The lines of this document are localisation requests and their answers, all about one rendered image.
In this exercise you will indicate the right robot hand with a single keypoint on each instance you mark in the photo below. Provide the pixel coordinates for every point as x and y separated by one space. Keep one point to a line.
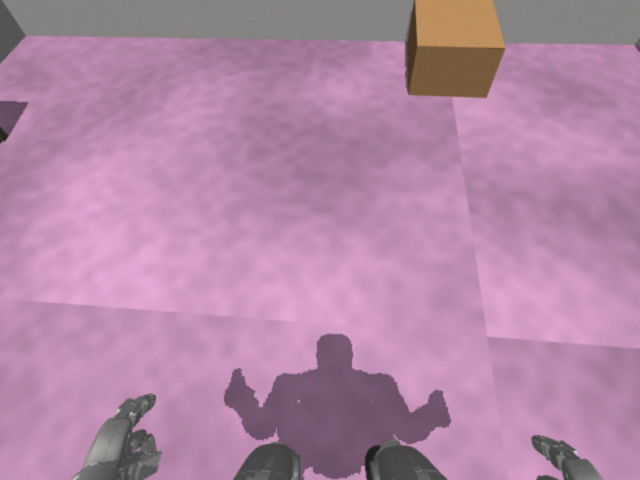
565 459

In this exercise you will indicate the right robot foot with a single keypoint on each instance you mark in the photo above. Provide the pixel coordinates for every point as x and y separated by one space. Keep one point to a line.
370 457

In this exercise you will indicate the left robot hand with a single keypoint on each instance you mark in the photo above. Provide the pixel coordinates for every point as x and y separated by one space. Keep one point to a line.
114 444

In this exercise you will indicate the left robot arm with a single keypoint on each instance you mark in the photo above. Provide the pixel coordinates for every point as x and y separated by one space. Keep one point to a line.
98 472

